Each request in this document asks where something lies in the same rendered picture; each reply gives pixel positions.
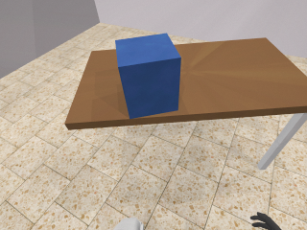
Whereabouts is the left robot thigh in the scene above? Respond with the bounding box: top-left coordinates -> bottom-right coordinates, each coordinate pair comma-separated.
113,218 -> 144,230

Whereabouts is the table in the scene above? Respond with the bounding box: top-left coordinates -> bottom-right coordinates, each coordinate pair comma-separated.
64,37 -> 307,171

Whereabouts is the carton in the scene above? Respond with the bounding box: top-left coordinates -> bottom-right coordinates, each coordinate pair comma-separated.
115,33 -> 181,119

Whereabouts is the robot right hand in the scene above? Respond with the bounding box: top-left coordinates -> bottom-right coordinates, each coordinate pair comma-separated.
250,212 -> 282,230

